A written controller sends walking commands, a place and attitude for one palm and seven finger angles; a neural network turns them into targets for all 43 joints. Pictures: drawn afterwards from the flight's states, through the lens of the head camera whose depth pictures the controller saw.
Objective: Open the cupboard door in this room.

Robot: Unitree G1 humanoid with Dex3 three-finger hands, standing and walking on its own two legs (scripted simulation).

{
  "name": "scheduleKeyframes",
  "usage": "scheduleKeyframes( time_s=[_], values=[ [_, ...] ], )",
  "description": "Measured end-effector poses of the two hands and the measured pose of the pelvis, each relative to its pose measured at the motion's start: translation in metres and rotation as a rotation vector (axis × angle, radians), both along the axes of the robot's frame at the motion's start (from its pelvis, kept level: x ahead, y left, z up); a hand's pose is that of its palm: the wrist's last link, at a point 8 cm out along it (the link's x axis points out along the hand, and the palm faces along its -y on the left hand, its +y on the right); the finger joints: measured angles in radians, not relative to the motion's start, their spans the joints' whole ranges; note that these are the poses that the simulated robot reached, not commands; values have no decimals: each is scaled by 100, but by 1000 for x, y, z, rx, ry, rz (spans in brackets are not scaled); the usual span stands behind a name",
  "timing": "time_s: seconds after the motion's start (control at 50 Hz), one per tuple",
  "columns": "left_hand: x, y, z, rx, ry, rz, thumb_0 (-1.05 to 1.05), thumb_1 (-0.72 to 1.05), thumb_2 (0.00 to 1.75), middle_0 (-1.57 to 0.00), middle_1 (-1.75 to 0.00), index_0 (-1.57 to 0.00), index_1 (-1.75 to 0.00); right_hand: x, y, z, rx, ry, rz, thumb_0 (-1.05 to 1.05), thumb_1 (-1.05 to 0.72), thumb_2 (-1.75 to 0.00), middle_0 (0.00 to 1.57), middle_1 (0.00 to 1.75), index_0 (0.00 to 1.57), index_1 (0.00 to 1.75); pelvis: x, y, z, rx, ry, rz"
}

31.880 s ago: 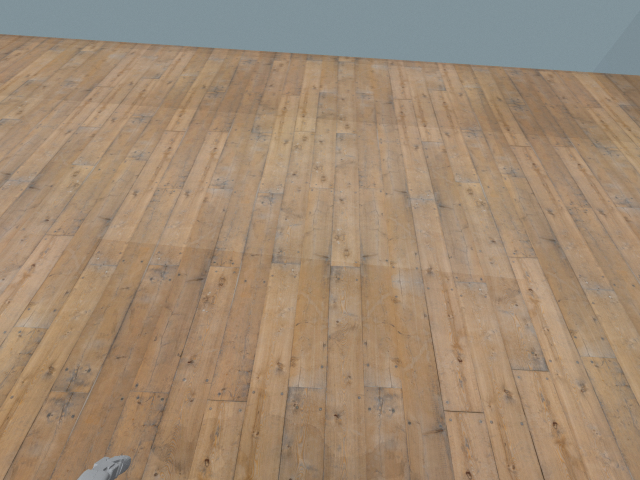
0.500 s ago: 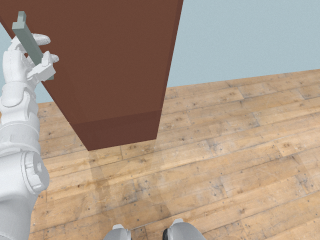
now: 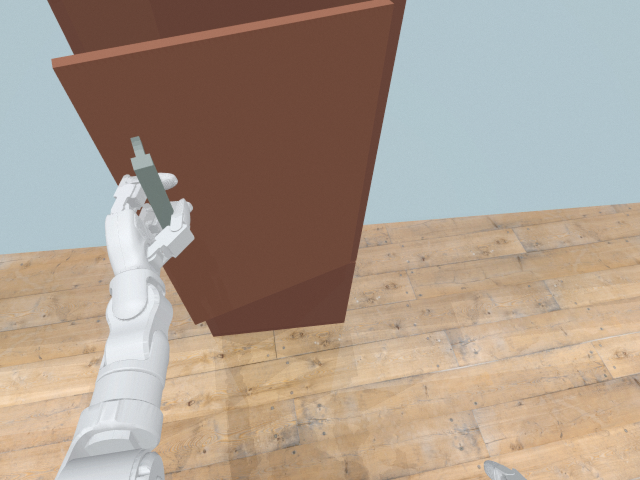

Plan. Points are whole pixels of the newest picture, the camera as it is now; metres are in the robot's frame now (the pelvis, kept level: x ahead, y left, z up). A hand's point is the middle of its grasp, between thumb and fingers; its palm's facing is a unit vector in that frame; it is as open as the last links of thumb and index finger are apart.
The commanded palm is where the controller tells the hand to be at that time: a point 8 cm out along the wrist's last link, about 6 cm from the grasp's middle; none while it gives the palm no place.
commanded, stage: pull the door open along its arc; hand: left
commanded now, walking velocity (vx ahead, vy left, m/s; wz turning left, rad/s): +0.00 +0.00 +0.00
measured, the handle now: (158, 195) +0.45 +0.22 +0.09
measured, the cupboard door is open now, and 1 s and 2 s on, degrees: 19 48 49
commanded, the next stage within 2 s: open thumb and fingers to let go in 0.48 s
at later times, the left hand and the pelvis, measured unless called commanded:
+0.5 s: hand (279, 304) +0.30 +0.05 +0.08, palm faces +0.45 -0.89 -0.02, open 6.0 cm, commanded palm +0.24 +0.08 +0.08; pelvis -0.01 -0.04 +0.00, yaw +3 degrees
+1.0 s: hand (280, 308) +0.29 +0.05 +0.09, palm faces +0.49 -0.87 -0.02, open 10.5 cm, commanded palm +0.24 +0.09 +0.08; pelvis -0.02 -0.06 +0.00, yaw +5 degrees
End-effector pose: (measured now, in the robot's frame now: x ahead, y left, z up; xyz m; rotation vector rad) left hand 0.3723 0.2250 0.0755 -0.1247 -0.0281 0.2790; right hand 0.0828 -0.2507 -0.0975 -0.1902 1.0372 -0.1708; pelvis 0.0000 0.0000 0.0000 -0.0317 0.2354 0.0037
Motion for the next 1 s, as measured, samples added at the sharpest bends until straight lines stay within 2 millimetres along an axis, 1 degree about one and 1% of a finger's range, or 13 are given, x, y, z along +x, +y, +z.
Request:
scheduleKeyframes(
  time_s=[0.1, 0.2, 0.3, 0.44, 0.5, 0.58, 0.62, 0.7, 0.78, 0.88, 1.0],
  values=[
    [-28, -28, 2, 44, 20, 144, 1, 70, 76, -36, -135, -37, -133, 36, 10, 2, 30, -99, 89, 1, -91, -90, 20, 30, 20, 30, -5, -4, -1, 11, -20, 13],
    [-51, -55, 5, 77, 53, 237, 0, 71, 78, -35, -134, -37, -133, 56, 20, 2, 58, -145, 144, 1, -90, -90, 20, 30, 21, 30, -10, -10, -2, 20, -48, 30],
    [-72, -80, 7, 87, 71, 269, 0, 72, 77, -34, -134, -36, -133, 62, 21, 3, 67, -163, 168, 1, -90, -90, 20, 30, 21, 30, -12, -20, -1, 27, -75, 40],
    [-105, -121, 8, 103, 78, 217, 1, 71, 75, -33, -133, -36, -134, 63, 9, 4, 70, -175, 169, 1, -90, -90, 20, 30, 21, 30, -12, -32, 1, 37, -116, 50],
    [-115, -135, 9, 122, 79, 182, 1, 70, 74, -34, -133, -35, -134, 64, 3, 5, 67, -182, 168, 1, -90, -90, 20, 30, 21, 30, -12, -38, 1, 42, -130, 53],
    [-123, -150, 10, 142, 90, 150, 1, 70, 74, -35, -133, -36, -134, 69, -4, 8, 65, -203, 169, 1, -90, -90, 20, 30, 21, 30, -13, -46, 2, 46, -145, 59],
    [-124, -152, 11, 142, 95, 164, 1, 69, 75, -35, -133, -37, -134, 73, -7, 8, 59, -211, 174, 1, -90, -90, 20, 30, 21, 30, -15, -49, 2, 48, -151, 66],
    [-118, -150, 12, 132, 107, 216, 1, 65, 76, -37, -133, -38, -134, 80, -10, 8, 47, -212, 187, 1, -90, -90, 20, 30, 20, 30, -19, -55, 3, 51, -150, 75],
    [-115, -146, 12, 131, 106, 243, 1, 57, 75, -37, -132, -38, -132, 84, -11, 8, 51, -216, 194, 1, -90, -90, 20, 30, 20, 30, -20, -58, 3, 57, -137, 75],
    [-120, -142, 15, 129, 88, 247, 1, 36, 66, -36, -129, -37, -129, 83, -10, 6, 63, -213, 193, 1, -90, -90, 20, 30, 20, 30, -18, -59, 2, 62, -133, 75],
    [-124, -139, 14, 122, 84, 236, 1, 1, 51, -34, -125, -35, -125, 76, -9, 5, 56, -193, 184, 1, -90, -90, 20, 30, 21, 30, -18, -56, 3, 60, -142, 76]
  ],
)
